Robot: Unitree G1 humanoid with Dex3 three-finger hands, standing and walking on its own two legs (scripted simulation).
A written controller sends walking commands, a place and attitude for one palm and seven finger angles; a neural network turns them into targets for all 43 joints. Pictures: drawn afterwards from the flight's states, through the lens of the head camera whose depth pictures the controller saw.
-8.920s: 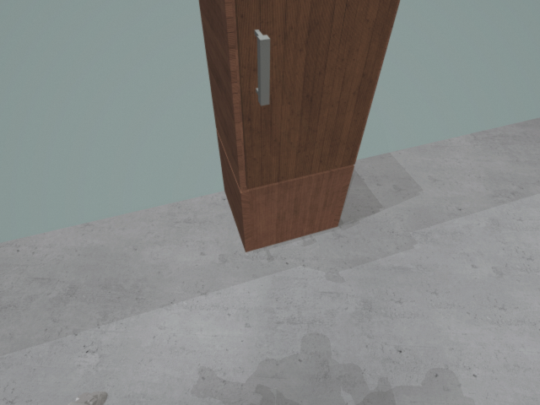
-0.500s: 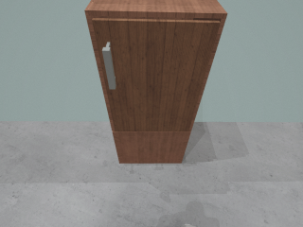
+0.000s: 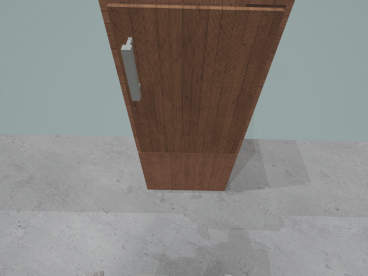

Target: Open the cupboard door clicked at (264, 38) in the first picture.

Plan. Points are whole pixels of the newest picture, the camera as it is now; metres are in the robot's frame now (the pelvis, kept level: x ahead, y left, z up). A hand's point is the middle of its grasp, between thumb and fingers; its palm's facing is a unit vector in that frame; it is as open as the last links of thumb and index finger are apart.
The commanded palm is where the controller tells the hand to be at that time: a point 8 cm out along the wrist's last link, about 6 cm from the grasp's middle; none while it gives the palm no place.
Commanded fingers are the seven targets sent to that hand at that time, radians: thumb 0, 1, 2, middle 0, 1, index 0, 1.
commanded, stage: come to a stop and stand still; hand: left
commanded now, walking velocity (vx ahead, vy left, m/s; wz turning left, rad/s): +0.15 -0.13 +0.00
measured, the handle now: (133, 70) +0.60 +0.19 +0.10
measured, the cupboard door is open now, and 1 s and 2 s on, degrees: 0 0 0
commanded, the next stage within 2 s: look again from close up in 1.08 s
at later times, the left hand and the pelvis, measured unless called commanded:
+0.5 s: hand out of the picture +0.00 +0.18 -0.17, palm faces +0.00 -0.98 -0.19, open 7.4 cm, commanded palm none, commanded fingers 0.00 0.90 0.90 -0.20 -0.30 -0.20 -0.30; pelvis -0.01 +0.01 +0.01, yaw -2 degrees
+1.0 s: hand out of the picture -0.03 +0.12 -0.16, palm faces +0.05 -0.99 -0.16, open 7.3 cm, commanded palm none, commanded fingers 0.00 0.90 0.90 -0.20 -0.30 -0.20 -0.30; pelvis -0.01 -0.04 +0.01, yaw -1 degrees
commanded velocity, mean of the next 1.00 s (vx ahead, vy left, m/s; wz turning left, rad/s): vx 0.01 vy -0.05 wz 0.00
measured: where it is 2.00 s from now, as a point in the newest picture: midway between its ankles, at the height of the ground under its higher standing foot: outside the picture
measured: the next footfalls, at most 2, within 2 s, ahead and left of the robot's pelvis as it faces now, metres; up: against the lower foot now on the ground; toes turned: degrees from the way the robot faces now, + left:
left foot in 0.04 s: +0.03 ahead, +0.13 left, +0.00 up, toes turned +2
right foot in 0.46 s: +0.00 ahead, -0.11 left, +0.00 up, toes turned -5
